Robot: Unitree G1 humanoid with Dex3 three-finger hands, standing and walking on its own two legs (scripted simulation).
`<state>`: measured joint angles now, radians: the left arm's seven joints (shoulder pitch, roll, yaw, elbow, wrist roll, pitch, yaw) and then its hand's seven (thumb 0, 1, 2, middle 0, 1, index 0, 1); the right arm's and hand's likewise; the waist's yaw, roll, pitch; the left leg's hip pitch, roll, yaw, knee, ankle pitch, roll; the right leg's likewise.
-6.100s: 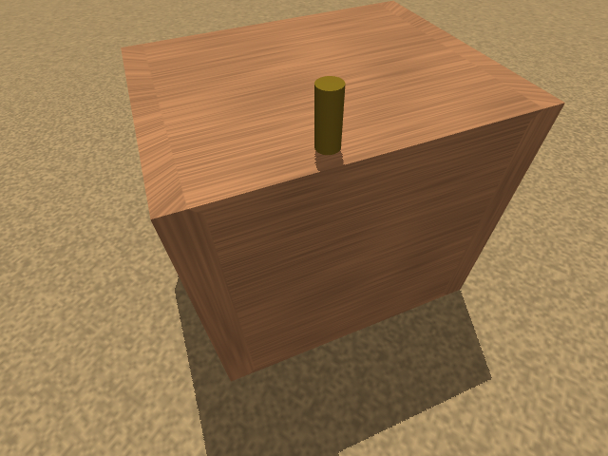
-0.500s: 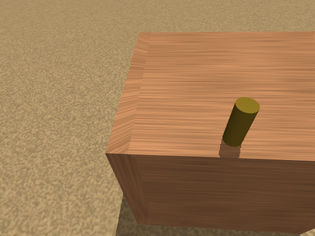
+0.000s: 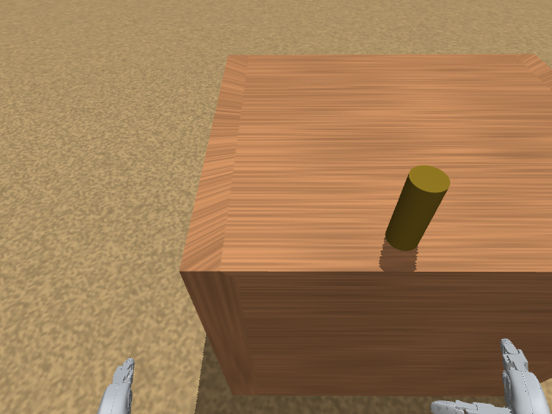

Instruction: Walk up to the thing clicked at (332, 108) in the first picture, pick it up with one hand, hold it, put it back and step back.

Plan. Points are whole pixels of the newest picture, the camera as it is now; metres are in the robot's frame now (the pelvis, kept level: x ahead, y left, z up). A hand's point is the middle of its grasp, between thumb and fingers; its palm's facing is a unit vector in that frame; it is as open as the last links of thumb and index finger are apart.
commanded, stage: rise first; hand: right
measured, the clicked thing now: (414, 211) +0.39 -0.18 +0.09
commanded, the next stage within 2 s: go down in 1.40 s
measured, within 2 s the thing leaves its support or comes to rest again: neither
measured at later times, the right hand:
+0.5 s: hand (531, 365) +0.17 -0.26 +0.08, palm faces +0.38 +0.83 -0.40, open 17.7 cm
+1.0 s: hand out of the picture +0.16 -0.25 +0.15, palm faces +0.42 +0.80 -0.43, open 17.7 cm
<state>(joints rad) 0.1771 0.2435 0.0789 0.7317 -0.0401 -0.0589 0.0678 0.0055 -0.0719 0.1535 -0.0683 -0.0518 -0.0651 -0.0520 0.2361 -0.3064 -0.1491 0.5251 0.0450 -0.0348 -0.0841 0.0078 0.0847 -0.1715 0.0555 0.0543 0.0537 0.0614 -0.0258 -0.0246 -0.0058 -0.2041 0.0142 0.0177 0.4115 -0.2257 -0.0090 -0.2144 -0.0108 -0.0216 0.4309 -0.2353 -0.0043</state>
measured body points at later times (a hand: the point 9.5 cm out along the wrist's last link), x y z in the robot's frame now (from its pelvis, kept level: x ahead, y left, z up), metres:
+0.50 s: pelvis -0.01 +0.02 +0.00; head -0.02 +0.04 +0.45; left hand +0.16 +0.28 -0.09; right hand +0.15 -0.30 +0.10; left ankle -0.01 +0.13 -0.74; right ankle -0.01 -0.11 -0.74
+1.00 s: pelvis -0.02 +0.01 +0.00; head -0.04 +0.04 +0.45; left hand +0.15 +0.27 -0.08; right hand +0.13 -0.30 +0.18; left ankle -0.01 +0.13 -0.74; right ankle -0.01 -0.11 -0.74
